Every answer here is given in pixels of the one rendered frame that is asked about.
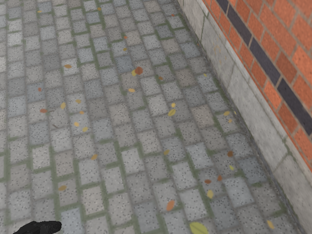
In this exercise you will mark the robot left hand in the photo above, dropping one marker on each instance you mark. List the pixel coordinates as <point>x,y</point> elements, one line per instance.
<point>42,227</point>

